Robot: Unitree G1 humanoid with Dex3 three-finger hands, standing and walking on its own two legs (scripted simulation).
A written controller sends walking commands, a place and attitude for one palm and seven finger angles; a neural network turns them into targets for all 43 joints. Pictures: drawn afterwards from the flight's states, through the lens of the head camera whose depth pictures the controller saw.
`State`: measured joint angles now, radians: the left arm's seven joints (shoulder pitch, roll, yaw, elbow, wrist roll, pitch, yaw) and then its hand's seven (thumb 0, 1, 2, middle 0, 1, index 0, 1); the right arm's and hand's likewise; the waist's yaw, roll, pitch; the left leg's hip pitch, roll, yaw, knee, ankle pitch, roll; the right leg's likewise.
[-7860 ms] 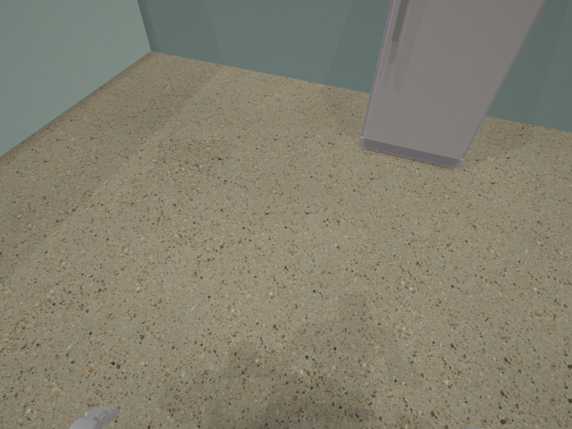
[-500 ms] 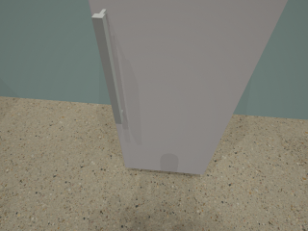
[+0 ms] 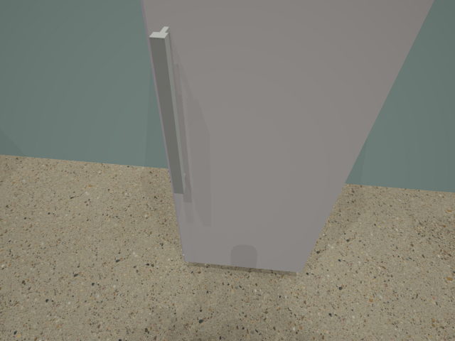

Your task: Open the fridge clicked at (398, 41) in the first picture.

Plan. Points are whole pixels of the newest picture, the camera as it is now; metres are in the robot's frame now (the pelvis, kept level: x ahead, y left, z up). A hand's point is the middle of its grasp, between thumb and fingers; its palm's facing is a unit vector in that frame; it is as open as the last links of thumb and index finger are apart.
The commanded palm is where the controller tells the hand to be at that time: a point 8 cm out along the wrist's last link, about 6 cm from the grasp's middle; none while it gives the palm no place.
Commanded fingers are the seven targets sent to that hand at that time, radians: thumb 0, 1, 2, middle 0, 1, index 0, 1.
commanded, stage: come to a stop and stand still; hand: left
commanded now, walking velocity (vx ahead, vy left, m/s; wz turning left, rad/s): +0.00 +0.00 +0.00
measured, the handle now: (174, 124) +0.57 +0.16 +0.09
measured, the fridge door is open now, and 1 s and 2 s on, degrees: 0 0 0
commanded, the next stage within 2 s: look again from close up in 0.22 s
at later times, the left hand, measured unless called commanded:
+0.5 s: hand out of the picture +0.03 +0.23 -0.15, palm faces +0.01 -0.95 -0.31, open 7.4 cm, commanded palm none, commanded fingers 0.00 0.90 0.90 -0.20 -0.30 -0.20 -0.30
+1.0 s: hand out of the picture -0.01 +0.19 -0.16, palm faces +0.02 -0.97 -0.23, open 7.4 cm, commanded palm none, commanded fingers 0.00 0.90 0.90 -0.20 -0.30 -0.20 -0.30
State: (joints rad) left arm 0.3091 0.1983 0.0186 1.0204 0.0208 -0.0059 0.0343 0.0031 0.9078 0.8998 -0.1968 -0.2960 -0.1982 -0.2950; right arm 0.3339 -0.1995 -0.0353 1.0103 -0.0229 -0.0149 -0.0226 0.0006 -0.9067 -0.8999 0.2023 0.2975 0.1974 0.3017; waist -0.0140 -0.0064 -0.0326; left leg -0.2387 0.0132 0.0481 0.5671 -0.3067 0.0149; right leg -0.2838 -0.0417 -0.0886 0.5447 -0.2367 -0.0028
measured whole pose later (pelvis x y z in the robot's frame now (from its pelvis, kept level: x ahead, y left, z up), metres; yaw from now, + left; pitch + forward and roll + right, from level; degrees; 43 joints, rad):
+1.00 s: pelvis -0.02 +0.00 +0.01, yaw +1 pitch -3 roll +0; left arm 0.28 0.19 -0.01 1.09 0.01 -0.01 0.03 0.00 0.91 0.90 -0.20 -0.30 -0.20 -0.30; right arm 0.27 -0.20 0.00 1.11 -0.01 0.00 0.00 0.00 -0.91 -0.90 0.20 0.30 0.20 0.30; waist 0.00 0.00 0.03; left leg -0.17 0.00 0.04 0.41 -0.20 0.01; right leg -0.21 -0.05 -0.10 0.40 -0.14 0.00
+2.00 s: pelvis -0.01 +0.01 +0.01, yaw +0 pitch -2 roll +0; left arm 0.35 0.12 0.00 1.10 0.02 -0.01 0.04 0.00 0.91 0.90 -0.19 -0.30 -0.20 -0.29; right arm 0.33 -0.12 -0.01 1.11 -0.01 -0.01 -0.02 0.00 -0.91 -0.90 0.20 0.30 0.20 0.30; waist 0.00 0.00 0.02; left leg -0.18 -0.01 0.06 0.43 -0.22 0.03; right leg -0.23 -0.06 -0.08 0.42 -0.15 0.01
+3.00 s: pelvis +0.01 +0.00 +0.01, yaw +0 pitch -2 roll +0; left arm 0.31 0.14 0.01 1.11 0.02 -0.02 0.04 0.00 0.91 0.90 -0.20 -0.30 -0.20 -0.29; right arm 0.30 -0.14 0.00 1.12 -0.01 -0.02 -0.02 0.00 -0.91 -0.90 0.20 0.30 0.20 0.30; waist 0.00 0.00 0.03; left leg -0.15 0.01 0.05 0.40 -0.23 0.01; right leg -0.20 -0.04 -0.09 0.40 -0.17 0.00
